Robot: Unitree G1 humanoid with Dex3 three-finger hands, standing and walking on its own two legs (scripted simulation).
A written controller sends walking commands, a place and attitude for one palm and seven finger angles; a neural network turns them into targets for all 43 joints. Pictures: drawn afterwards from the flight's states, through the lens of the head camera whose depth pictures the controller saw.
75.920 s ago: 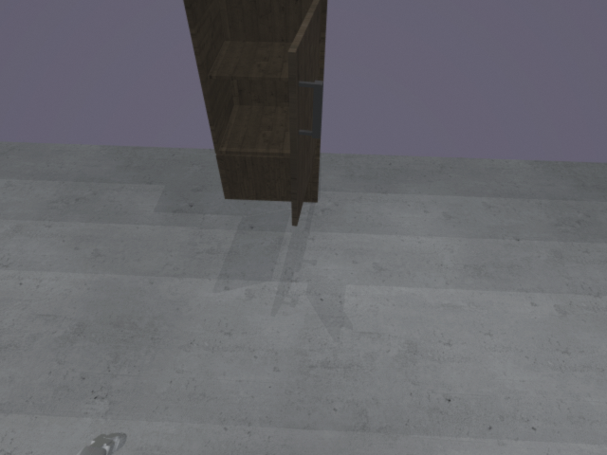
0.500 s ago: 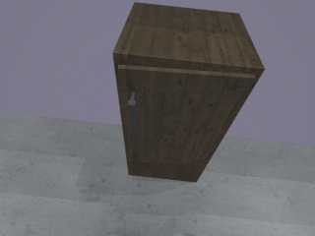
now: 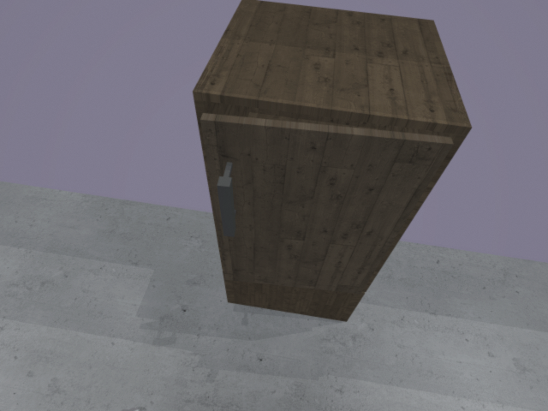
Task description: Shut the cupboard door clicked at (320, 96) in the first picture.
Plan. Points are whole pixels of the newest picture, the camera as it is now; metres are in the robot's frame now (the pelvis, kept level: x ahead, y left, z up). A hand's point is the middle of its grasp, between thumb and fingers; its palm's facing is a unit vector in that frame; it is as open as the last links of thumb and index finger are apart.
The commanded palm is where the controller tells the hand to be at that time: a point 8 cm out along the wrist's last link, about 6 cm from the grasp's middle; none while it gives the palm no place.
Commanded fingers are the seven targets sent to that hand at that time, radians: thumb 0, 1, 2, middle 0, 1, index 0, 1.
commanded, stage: come to a stop and stand still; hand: left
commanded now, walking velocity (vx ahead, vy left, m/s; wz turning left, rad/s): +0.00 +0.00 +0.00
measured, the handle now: (229, 201) +0.48 +0.12 -0.04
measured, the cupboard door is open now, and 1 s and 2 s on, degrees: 3 3 3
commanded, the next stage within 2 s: look again from close up in 0.80 s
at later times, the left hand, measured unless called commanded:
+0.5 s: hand out of the picture -0.01 +0.16 -0.16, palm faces +0.00 -0.98 -0.19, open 7.3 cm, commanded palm none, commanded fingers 0.00 0.90 0.90 -0.20 -0.30 -0.20 -0.30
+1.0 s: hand out of the picture -0.03 +0.16 -0.16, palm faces -0.02 -0.98 -0.18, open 7.4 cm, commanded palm none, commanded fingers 0.00 0.90 0.90 -0.20 -0.30 -0.20 -0.30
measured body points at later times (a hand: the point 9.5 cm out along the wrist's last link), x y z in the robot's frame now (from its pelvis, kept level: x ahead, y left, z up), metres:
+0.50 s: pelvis -0.03 -0.01 +0.02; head -0.03 -0.01 +0.47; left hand -0.01 +0.21 -0.14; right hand -0.03 -0.24 -0.14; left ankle -0.02 +0.11 -0.73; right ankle -0.03 -0.11 -0.73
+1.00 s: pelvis -0.03 +0.00 +0.01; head -0.01 +0.00 +0.46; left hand -0.03 +0.21 -0.15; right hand -0.06 -0.21 -0.15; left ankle -0.02 +0.11 -0.73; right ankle -0.03 -0.11 -0.73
